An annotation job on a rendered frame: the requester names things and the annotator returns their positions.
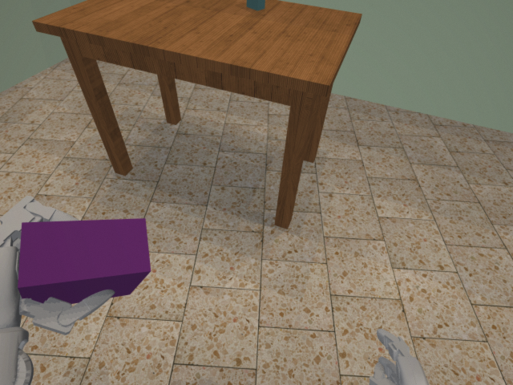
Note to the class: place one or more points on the robot left forearm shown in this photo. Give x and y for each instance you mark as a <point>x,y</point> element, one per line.
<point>16,367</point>

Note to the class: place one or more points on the sponge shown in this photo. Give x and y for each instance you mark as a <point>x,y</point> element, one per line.
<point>71,260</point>

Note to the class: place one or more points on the table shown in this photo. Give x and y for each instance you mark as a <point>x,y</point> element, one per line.
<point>287,53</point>

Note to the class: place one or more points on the right robot hand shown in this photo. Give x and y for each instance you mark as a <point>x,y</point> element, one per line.
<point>407,371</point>

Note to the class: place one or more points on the left robot hand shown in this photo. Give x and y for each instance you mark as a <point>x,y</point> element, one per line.
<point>54,314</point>

